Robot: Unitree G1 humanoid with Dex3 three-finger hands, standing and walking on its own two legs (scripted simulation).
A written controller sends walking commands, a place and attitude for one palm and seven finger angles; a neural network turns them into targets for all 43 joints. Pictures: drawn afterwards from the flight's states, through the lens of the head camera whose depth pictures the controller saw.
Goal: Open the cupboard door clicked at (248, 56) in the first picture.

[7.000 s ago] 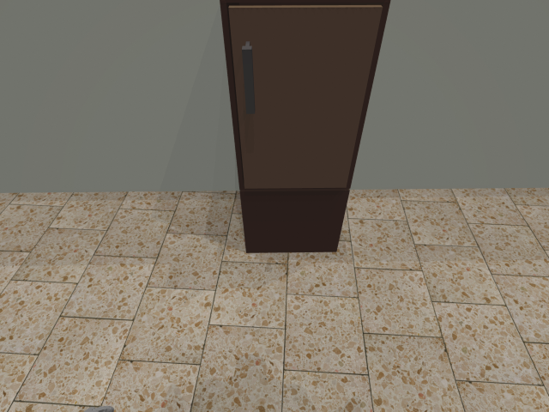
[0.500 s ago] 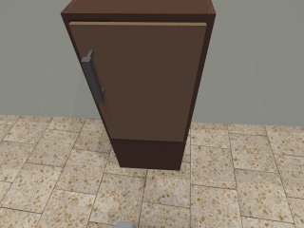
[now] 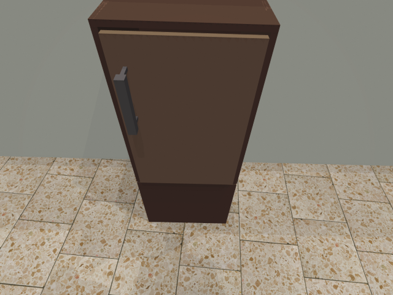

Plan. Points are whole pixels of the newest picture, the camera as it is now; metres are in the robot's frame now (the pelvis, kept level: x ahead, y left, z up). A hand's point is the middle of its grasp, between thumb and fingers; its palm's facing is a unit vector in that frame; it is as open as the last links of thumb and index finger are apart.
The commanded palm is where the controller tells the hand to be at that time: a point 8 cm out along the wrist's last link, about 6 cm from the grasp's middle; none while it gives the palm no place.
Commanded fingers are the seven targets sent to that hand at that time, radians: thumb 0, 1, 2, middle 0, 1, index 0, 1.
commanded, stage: come to a stop and stand still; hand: left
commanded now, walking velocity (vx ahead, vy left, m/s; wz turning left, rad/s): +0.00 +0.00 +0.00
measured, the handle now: (129, 102) +0.55 +0.21 +0.08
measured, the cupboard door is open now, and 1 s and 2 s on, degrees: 0 0 0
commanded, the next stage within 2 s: look again from close up in 0.30 s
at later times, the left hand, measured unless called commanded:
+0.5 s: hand out of the picture +0.02 +0.18 -0.18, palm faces +0.06 -0.98 -0.18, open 7.3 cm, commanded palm none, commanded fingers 0.00 0.90 0.90 -0.20 -0.30 -0.20 -0.30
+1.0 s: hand out of the picture -0.07 +0.21 -0.18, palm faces +0.05 -0.99 -0.16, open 7.4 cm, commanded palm none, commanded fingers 0.00 0.90 0.90 -0.20 -0.30 -0.20 -0.30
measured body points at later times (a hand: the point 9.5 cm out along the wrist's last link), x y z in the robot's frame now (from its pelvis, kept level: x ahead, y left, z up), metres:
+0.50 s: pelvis +0.00 +0.01 +0.00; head -0.03 +0.02 +0.45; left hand +0.01 +0.23 -0.16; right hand +0.03 -0.22 -0.15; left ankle -0.01 +0.13 -0.74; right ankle -0.01 -0.10 -0.74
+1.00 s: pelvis -0.04 +0.05 +0.00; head -0.05 +0.06 +0.45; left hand -0.08 +0.26 -0.16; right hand -0.06 -0.16 -0.15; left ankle -0.01 +0.13 -0.74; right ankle -0.01 -0.10 -0.74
